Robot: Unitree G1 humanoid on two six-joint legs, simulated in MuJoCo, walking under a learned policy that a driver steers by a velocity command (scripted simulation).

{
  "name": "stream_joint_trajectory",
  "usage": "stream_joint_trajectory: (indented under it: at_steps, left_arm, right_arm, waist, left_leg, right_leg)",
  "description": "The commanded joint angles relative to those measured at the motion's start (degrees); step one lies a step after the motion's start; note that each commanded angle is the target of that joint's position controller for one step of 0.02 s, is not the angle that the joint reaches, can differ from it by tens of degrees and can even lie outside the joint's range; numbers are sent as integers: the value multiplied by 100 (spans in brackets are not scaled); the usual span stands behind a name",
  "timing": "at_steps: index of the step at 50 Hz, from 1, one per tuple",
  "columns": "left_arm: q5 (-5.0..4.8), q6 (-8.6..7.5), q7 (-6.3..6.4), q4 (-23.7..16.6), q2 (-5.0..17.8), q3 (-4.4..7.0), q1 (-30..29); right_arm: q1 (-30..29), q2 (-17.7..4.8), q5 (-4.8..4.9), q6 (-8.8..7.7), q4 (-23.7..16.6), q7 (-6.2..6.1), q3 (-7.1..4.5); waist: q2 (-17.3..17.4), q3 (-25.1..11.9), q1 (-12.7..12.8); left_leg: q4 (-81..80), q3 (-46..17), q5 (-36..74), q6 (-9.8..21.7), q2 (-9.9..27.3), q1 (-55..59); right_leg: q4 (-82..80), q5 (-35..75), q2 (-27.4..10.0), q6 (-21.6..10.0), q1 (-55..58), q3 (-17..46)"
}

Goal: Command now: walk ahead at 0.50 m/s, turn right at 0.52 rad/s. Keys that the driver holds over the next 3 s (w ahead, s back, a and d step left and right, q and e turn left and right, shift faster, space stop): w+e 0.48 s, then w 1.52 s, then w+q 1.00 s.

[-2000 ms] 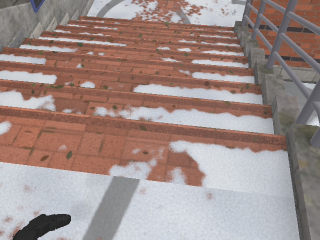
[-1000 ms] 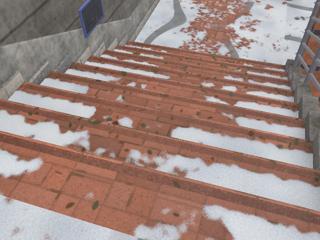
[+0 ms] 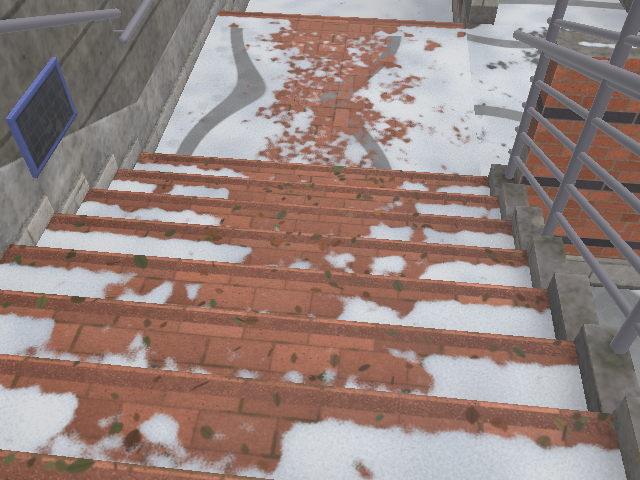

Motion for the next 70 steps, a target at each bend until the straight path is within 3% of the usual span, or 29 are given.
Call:
stream_joint_trajectory:
  at_steps: [1,8,12,15,19,20,21,22,23,25,27,30,33,39,43,44,46,47,48,53,54,55,56,62,64,66,68,69,70]
  left_arm:
    - [-13,-57,-34,-256,73,-120,-116]
    - [230,-132,22,-307,459,-87,475]
    - [42,-119,317,592,-173,-197,2978]
    - [356,157,-95,62,351,-251,1399]
    - [25,129,-138,-121,604,-301,1165]
    - [182,72,-297,-76,504,-334,1163]
    - [-28,-16,-349,72,-513,-467,2430]
    - [-166,13,-448,80,-263,-399,3440]
    - [-99,62,-435,-372,193,-298,2323]
    - [151,217,-97,-452,-187,-477,1068]
    - [168,383,-93,-446,-472,-556,763]
    - [261,333,-269,-366,-207,-483,336]
    - [187,329,-378,-538,-136,-406,-184]
    - [387,345,-293,-958,51,-322,-899]
    - [50,243,-183,-1083,289,-90,-691]
    - [-48,150,-122,-792,650,105,64]
    - [129,70,21,-129,860,136,2378]
    - [293,-93,19,124,701,178,2684]
    - [76,-115,-40,148,427,88,1955]
    - [264,34,198,-180,-704,-442,8]
    - [337,-23,275,-312,-388,-373,-121]
    - [-463,62,351,130,643,47,201]
    - [-507,165,405,152,720,48,264]
    - [-15,603,685,629,286,103,1201]
    - [-81,637,638,733,209,140,1391]
    - [-318,593,589,455,-126,51,1957]
    - [-21,673,612,293,280,103,647]
    - [-32,733,567,93,288,119,329]
    - [13,756,551,173,176,100,89]
  right_arm:
    - [-249,-126,-88,30,-706,-220,68]
    - [-412,7,-53,194,-1169,29,171]
    - [-2176,-58,-113,66,-1444,-86,161]
    - [-1796,223,83,170,-1622,90,241]
    - [493,-471,147,147,-899,-8,-123]
    - [1684,-978,191,115,-528,0,-395]
    - [2529,-1127,-7,64,-322,112,-471]
    - [2243,-1397,-125,150,-567,329,-486]
    - [1408,-1455,-53,236,-663,345,-542]
    - [123,104,94,15,-900,272,-62]
    - [-5,295,124,-69,-607,124,-42]
    - [523,377,79,-430,-193,-305,-28]
    - [976,-260,-42,-296,235,-159,-128]
    - [1194,-133,2,-267,533,-195,-85]
    - [617,-911,138,-192,427,-162,-385]
    - [768,-1058,100,-177,412,-42,-501]
    - [926,75,101,-226,185,198,-245]
    - [-625,118,423,-256,-624,211,-246]
    - [-1223,-75,398,-191,-750,53,-345]
    - [-156,345,-252,101,-163,74,-160]
    - [-193,231,-67,26,-179,98,-192]
    - [-444,77,616,256,-378,22,-341]
    - [-621,-80,659,406,-418,-12,-359]
    - [-599,-72,536,435,-211,-169,-424]
    - [1186,-363,382,373,506,-222,-621]
    - [1669,-832,534,256,529,-62,-646]
    - [689,-494,630,311,254,-196,-616]
    - [519,-479,503,267,241,-249,-566]
    - [545,-178,404,163,398,-247,-447]
  waist:
    - [-341,87,-365]
    - [-262,80,-193]
    - [-395,282,1272]
    - [-531,413,425]
    - [93,721,-801]
    - [229,286,-1281]
    - [1270,-1663,-720]
    - [1260,-2479,-324]
    - [978,-1179,-556]
    - [-526,-7,-161]
    - [101,908,250]
    - [308,560,-353]
    - [237,371,-270]
    - [276,323,-407]
    - [403,23,47]
    - [72,-295,203]
    - [-1398,-1901,798]
    - [-877,-417,1188]
    - [-412,438,752]
    - [-400,247,-431]
    - [-154,-21,-354]
    - [-341,86,-813]
    - [-325,245,-691]
    - [-120,812,-216]
    - [860,88,-859]
    - [1162,-1005,-469]
    - [293,35,-459]
    - [958,398,-410]
    - [348,897,-253]
  left_leg:
    - [-302,-336,26,83,445,-1147]
    - [-992,397,2213,-86,240,-163]
    - [-3185,-623,3154,-343,504,-4852]
    - [-3414,510,5338,-35,77,1023]
    - [-5307,672,4384,-22,82,3411]
    - [-4892,300,4367,612,659,4407]
    - [-2707,-521,8525,1984,1918,5832]
    - [-2961,-2325,8484,2993,3049,6080]
    - [-3973,-3400,4799,2890,3300,4942]
    - [-5067,-2220,1029,1941,2537,2038]
    - [-5867,-1400,1005,1852,2089,-610]
    - [-5916,-255,961,1652,1219,-333]
    - [-5700,-77,2419,1626,1402,-9]
    - [-4785,47,2847,1545,1495,1270]
    - [-3710,546,4642,1221,1297,801]
    - [-2504,924,4798,1004,941,90]
    - [1288,615,-1488,236,-330,-2795]
    - [986,-138,-1240,421,-332,-4247]
    - [694,-197,-686,424,107,-4289]
    - [-1726,-77,3605,619,450,-1416]
    - [-2623,131,5002,491,326,-371]
    - [-2719,471,5130,281,-227,907]
    - [-2774,272,5013,218,-176,940]
    - [-5117,496,4149,209,106,1249]
    - [-5425,361,4373,492,293,3120]
    - [-2983,-1260,6583,947,1775,4851]
    - [-5220,-2391,345,1598,2048,2942]
    - [-5367,-2851,240,1905,2332,2055]
    - [-5114,-2718,844,1808,2099,1211]
  right_leg:
    - [-1826,-456,-1533,-1255,14,2350]
    - [-589,108,-764,-968,-1488,1667]
    - [1442,-689,-1218,-1041,3095,3183]
    - [899,-2323,-319,-769,-2789,2165]
    - [3285,-2545,36,-204,-2509,2349]
    - [4837,-942,55,186,-2590,2140]
    - [7867,-3498,406,504,-2961,1309]
    - [9711,-3606,393,626,-4170,1218]
    - [10184,-2825,-80,791,-5720,972]
    - [8093,-328,-1103,664,-5103,1121]
    - [6839,-890,-1500,508,-3520,592]
    - [3229,1818,-1518,374,-3026,294]
    - [2752,1857,-1236,287,-2431,113]
    - [2831,845,-1120,213,-2326,-13]
    - [1119,-262,-468,141,294,-778]
    - [750,504,-234,-83,1948,-986]
    - [-35,3122,-2412,-2148,5212,2387]
    - [-783,983,-2854,-1901,4225,3325]
    - [-619,435,-2868,-1580,2916,3003]
    - [-145,-742,-1552,-666,-892,665]
    - [205,-1099,-1162,-415,-1570,88]
    - [-303,-1399,-1314,-360,-2163,490]
    - [-58,-1693,-1437,-296,-2061,606]
    - [2572,-944,-1457,-303,-113,481]
    - [5934,-1356,-727,-302,-557,-85]
    - [8868,-3690,-438,-228,-3435,330]
    - [7793,-2092,-960,2,-4188,7]
    - [7444,-1895,-1017,149,-3969,140]
    - [6736,-1281,-1216,236,-3744,585]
